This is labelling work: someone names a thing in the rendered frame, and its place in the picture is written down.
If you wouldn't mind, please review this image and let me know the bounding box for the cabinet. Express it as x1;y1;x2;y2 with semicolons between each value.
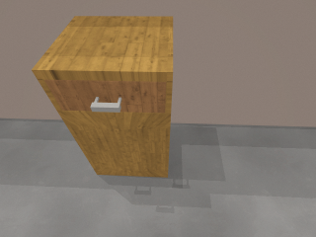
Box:
32;16;174;178

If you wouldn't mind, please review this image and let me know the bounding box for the handle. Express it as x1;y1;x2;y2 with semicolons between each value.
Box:
90;97;122;113

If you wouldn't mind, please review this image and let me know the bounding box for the drawer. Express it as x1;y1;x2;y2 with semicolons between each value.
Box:
44;79;167;114

